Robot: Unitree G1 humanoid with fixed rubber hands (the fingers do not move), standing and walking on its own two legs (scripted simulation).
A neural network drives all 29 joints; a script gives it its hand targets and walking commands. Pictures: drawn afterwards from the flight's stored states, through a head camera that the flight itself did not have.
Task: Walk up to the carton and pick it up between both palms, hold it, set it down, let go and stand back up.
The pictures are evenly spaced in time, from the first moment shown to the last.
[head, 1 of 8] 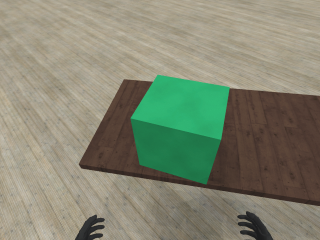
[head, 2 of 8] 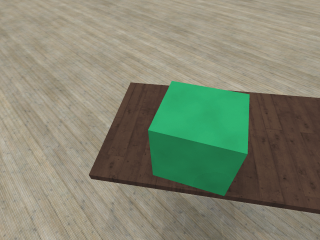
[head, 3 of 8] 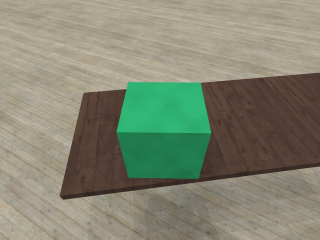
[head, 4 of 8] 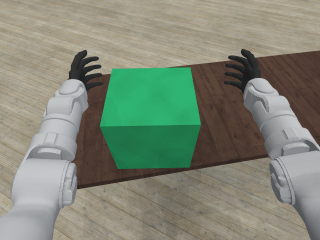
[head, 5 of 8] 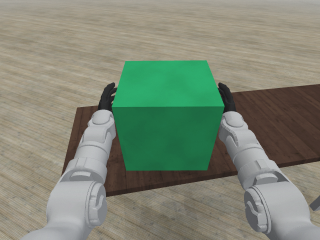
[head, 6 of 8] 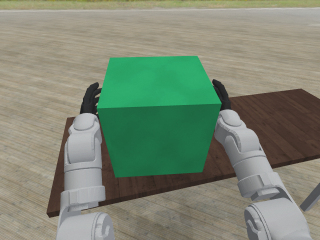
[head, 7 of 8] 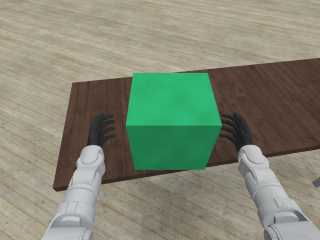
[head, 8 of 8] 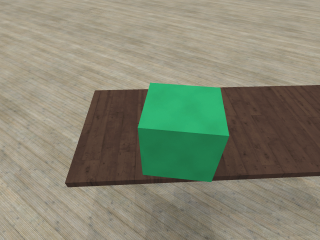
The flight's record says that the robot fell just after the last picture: no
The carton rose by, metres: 0.18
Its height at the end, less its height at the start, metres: +0.00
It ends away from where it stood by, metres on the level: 0.05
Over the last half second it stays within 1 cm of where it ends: yes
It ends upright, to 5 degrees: yes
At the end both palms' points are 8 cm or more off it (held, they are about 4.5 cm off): yes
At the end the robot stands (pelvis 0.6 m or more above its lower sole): yes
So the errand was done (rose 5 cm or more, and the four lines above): yes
